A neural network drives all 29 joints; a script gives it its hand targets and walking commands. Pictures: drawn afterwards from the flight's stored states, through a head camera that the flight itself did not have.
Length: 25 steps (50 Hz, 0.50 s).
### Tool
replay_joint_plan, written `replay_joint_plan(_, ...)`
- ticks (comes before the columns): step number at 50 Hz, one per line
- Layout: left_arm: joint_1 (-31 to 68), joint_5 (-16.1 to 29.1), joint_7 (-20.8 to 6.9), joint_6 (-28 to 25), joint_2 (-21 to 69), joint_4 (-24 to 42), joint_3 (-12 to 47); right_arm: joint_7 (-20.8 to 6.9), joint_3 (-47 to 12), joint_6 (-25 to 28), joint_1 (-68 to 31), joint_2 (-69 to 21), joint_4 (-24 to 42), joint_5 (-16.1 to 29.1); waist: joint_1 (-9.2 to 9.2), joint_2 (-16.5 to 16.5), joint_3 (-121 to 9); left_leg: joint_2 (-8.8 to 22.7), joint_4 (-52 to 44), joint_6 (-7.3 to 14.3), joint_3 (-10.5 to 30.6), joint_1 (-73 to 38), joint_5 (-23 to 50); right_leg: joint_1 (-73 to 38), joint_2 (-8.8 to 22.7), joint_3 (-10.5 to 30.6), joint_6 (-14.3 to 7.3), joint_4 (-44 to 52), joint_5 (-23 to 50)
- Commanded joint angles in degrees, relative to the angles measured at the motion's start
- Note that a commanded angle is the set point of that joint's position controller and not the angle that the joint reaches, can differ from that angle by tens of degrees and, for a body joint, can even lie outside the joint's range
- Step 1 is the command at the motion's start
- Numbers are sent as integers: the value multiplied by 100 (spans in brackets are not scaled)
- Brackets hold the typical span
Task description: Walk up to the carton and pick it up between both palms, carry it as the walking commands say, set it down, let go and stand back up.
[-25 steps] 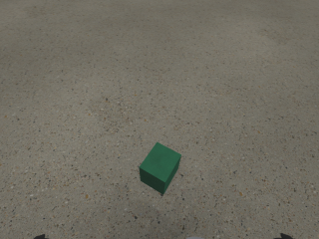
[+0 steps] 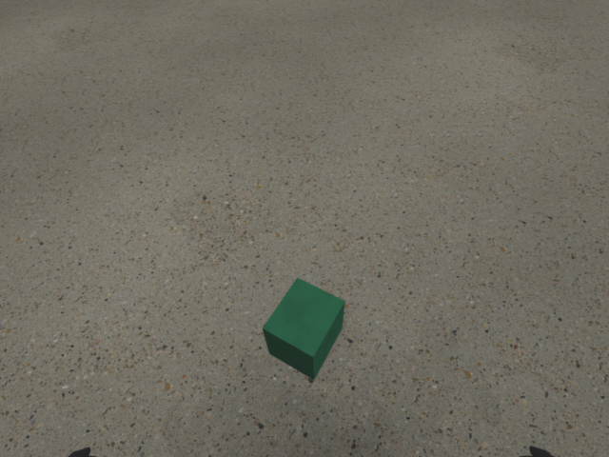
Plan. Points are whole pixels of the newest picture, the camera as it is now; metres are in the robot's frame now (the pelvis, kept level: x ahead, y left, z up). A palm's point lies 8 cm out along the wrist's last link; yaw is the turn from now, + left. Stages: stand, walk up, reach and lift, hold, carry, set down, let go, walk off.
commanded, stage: walk up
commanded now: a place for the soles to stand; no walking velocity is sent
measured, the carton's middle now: (305, 328) +0.58 +0.01 -0.66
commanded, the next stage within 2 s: none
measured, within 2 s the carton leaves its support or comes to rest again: neither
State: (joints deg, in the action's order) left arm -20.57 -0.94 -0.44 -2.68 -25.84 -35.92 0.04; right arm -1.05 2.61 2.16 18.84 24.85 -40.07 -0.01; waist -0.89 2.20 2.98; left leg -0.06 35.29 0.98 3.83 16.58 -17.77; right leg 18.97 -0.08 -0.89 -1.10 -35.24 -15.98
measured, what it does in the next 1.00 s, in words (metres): steps to the left: left foot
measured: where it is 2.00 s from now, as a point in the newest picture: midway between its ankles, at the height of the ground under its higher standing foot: outside the picture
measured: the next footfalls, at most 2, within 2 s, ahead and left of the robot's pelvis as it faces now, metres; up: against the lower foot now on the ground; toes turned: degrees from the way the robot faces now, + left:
left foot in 0.94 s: +0.15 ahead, +0.27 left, +0.00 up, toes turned -8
right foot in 1.38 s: +0.17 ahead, +0.14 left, +0.00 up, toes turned -17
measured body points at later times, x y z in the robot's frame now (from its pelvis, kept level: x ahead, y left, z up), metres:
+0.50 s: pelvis +0.00 +0.01 +0.00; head +0.02 -0.01 +0.45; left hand +0.11 +0.33 -0.07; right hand +0.08 -0.31 -0.11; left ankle +0.00 +0.15 -0.73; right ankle +0.03 -0.11 -0.73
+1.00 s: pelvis +0.05 +0.19 -0.02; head +0.08 +0.18 +0.43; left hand +0.19 +0.53 -0.09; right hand +0.08 -0.16 -0.11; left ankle +0.11 +0.27 -0.73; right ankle +0.02 -0.04 -0.68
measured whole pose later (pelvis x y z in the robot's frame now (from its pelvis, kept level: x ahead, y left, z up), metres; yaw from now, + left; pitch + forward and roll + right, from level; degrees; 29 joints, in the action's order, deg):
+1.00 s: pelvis +0.05 +0.19 -0.02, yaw -10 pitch +0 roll -2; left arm -23.3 -0.9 5.1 -3.4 -31.3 -39.0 0.1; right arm -5.8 7.7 -2.2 15.7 25.5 -40.0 -0.4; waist -2.6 2.8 4.0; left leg 0.9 45.1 0.9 -1.5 25.8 -20.2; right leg 28.0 3.4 10.7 -0.8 -57.3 -28.6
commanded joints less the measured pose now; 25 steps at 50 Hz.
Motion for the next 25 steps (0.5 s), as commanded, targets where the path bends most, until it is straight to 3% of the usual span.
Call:
replay_joint_plan(1, 657, 31, 56, -100, -923, -29, -356, 128, 184, 66, -106, 1086, -183, -156, -13, -570, -299, 414, -495, 233, 482, -324, 290, 53, 871, 1026, -489, 754, 344)
replay_joint_plan(3, 577, 17, 54, -93, -882, -141, -345, 102, 173, 68, -361, 1120, -162, -100, 75, -390, -382, 491, -574, 331, 703, -13, 271, -280, 538, 607, -367, 706, -45)
replay_joint_plan(7, 694, -4, 58, -86, -1044, -173, -378, 81, 151, 31, -398, 1038, -205, -106, 72, -596, -85, 260, -479, 307, 467, 279, -118, -174, 680, 891, -459, 1077, -745)
replay_joint_plan(10, 818, -28, 47, -75, -1037, -138, -395, 67, 159, 37, -325, 1012, -258, -141, 20, -497, -78, 272, -634, 306, 508, 155, -412, 18, 738, 1004, -444, 1112, -1123)
replay_joint_plan(12, 732, -8, 38, -76, -985, -135, -377, 73, 150, 58, -375, 1100, -231, -142, 62, -325, -215, 348, -663, 337, 598, 142, -153, -223, 628, 844, -403, 965, -787)
replay_joint_plan(18, 623, 10, 51, -100, -994, -168, -378, 91, 138, 79, -380, 1054, -244, -74, 81, -271, -514, 428, -487, 325, 569, 61, 792, -585, 577, 618, -436, 551, 471)
replay_joint_plan(19, 619, 23, 51, -94, -1002, -143, -384, 94, 133, 68, -369, 1039, -251, -59, 102, -389, -559, 421, -449, 327, 543, 91, 698, -613, 612, 642, -416, 604, 421)
replay_joint_plan(23, 694, 23, 59, -80, -950, -134, -358, 102, 116, 61, -411, 1047, -253, -60, 74, -361, -520, 425, -484, 318, 554, 0, 737, -535, 648, 680, -467, 591, 565)
replay_joint_plan(24, -941, 10, 232, -164, -1640, -541, -699, -169, 425, -100, -858, 1468, 491, -472, 285, -68, -431, 105, 882, 278, 55, 1021, -1141, -854, 1121, 2115, -844, 828, -737)
replay_joint_plan(25, -1458, 32, 307, -187, -2028, -718, -846, -254, 422, -238, -861, 1235, 599, -494, 349, -862, -87, -19, 1815, 228, -93, 2539, -2059, -1580, 1966, 3568, -1138, 1632, -1783)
